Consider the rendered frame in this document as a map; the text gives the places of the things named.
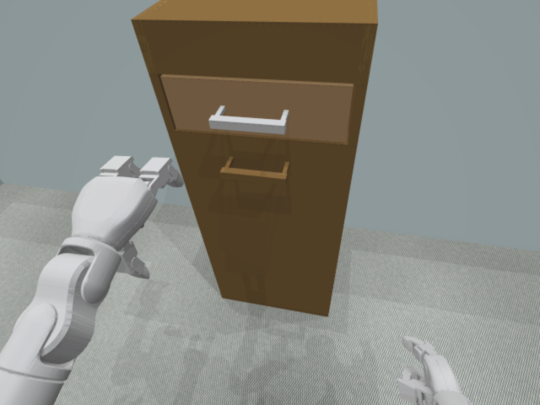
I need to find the drawer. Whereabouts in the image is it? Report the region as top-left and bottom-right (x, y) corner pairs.
(160, 74), (354, 143)

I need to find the cabinet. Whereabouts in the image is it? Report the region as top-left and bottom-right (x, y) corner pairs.
(131, 0), (378, 317)

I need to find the robot right hand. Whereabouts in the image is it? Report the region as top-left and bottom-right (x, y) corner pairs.
(397, 336), (462, 405)

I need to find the handle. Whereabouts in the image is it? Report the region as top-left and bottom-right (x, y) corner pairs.
(219, 167), (288, 186)
(208, 105), (289, 134)

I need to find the robot left forearm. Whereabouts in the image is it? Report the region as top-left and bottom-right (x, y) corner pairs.
(0, 236), (122, 405)

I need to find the robot left hand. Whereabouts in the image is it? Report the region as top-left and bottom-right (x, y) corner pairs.
(71, 156), (184, 279)

